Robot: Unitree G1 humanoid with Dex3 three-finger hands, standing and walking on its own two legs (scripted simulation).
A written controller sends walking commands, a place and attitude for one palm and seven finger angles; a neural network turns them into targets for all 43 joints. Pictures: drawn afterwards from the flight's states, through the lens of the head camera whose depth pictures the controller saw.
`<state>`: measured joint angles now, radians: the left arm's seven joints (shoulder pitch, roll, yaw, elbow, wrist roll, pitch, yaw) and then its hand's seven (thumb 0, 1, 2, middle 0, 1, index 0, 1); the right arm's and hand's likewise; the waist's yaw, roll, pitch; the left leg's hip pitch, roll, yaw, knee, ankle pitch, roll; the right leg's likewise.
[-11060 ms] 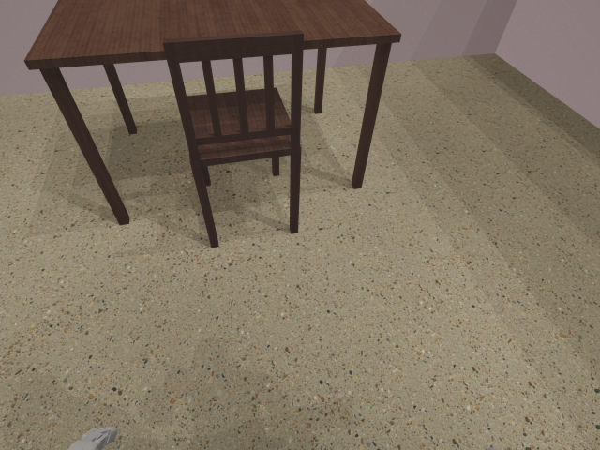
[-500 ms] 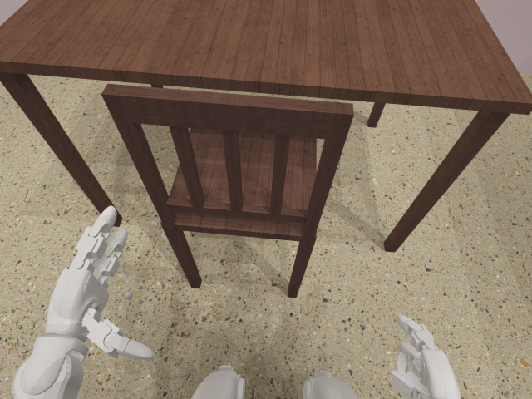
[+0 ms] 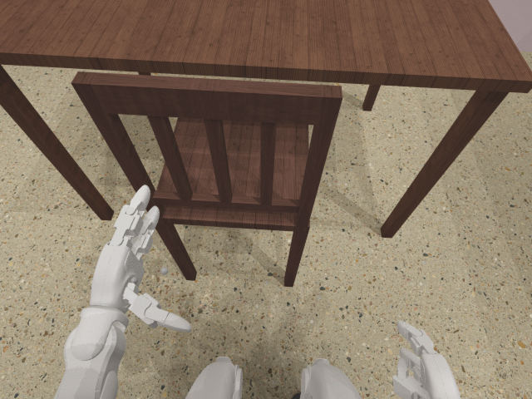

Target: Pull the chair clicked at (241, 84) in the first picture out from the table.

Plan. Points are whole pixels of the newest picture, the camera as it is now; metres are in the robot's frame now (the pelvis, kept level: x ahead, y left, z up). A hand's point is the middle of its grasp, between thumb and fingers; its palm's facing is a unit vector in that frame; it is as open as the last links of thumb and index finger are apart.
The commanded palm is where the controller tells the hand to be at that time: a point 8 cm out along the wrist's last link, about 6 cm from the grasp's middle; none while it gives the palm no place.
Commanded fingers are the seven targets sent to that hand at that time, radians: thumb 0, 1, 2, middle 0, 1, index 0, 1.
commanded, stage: aim the fingers beside a spindle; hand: left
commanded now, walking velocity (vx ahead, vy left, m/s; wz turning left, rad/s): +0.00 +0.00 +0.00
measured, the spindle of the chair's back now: (220, 163) +0.51 +0.11 -0.01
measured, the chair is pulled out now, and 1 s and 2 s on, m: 0.00 0.00 0.00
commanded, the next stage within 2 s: none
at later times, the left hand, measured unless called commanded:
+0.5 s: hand (201, 249) +0.33 +0.11 +0.01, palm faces -0.08 -1.00 -0.02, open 17.0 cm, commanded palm +0.32 +0.17 +0.01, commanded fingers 0.00 -0.50 0.30 -0.06 -0.08 -0.06 -0.08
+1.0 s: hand (221, 231) +0.37 +0.09 +0.00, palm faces -0.07 -1.00 -0.03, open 16.9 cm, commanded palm +0.34 +0.14 +0.00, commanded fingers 0.00 -0.50 0.30 -0.06 -0.08 -0.06 -0.08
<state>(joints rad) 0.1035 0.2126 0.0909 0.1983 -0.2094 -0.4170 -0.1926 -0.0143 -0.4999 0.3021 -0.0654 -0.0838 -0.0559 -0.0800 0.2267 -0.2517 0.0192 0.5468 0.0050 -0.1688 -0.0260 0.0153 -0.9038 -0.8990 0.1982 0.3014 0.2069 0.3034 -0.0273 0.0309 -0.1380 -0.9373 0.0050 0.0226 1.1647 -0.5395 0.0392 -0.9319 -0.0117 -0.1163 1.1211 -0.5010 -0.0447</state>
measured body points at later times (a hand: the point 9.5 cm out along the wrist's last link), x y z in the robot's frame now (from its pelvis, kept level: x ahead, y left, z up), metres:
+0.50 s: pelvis +0.00 -0.01 -0.01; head +0.10 -0.01 +0.42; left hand +0.33 +0.17 +0.01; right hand +0.15 -0.25 -0.12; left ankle +0.01 +0.09 -0.65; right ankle +0.02 -0.10 -0.65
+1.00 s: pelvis -0.01 +0.00 -0.03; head +0.11 -0.01 +0.41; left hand +0.37 +0.14 +0.00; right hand +0.12 -0.25 -0.15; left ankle +0.01 +0.09 -0.65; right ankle +0.02 -0.10 -0.65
